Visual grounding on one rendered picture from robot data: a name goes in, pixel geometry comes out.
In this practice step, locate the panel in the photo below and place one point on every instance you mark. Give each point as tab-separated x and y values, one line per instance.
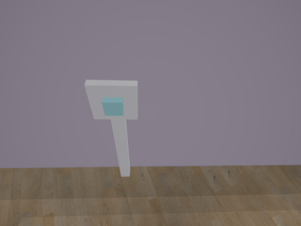
128	90

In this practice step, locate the button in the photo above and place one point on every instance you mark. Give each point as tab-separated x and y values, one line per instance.
113	106

